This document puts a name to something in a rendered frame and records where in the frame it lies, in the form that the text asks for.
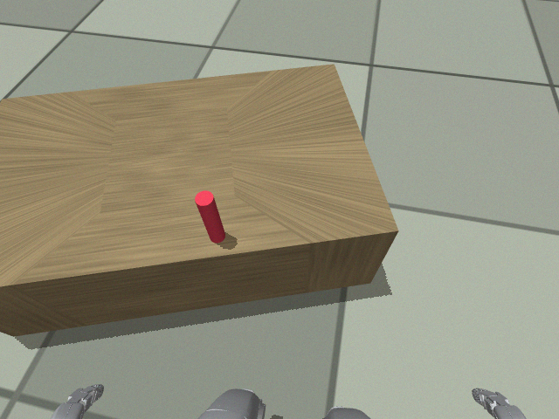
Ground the left robot hand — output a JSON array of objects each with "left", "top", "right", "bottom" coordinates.
[{"left": 51, "top": 384, "right": 104, "bottom": 419}]

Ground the can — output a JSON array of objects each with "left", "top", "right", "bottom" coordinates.
[{"left": 195, "top": 190, "right": 225, "bottom": 243}]

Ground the right robot hand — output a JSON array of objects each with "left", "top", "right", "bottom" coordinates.
[{"left": 472, "top": 388, "right": 527, "bottom": 419}]

